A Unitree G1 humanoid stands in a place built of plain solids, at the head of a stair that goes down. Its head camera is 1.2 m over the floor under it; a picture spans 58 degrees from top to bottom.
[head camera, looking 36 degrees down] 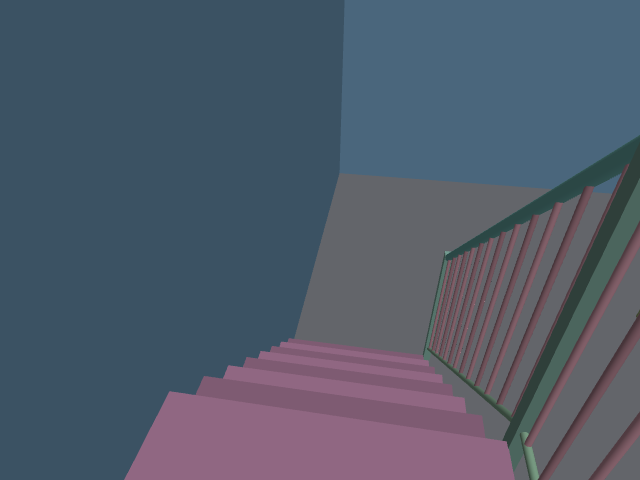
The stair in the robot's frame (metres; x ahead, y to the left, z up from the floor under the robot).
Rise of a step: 0.20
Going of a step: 0.21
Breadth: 1.03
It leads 9 degrees to the right of straight ahead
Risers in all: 8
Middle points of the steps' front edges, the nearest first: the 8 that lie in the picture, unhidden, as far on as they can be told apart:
0.75 -0.03 0.00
0.96 -0.06 -0.20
1.16 -0.10 -0.40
1.37 -0.13 -0.60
1.57 -0.17 -0.80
1.78 -0.20 -1.00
1.99 -0.23 -1.20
2.19 -0.27 -1.40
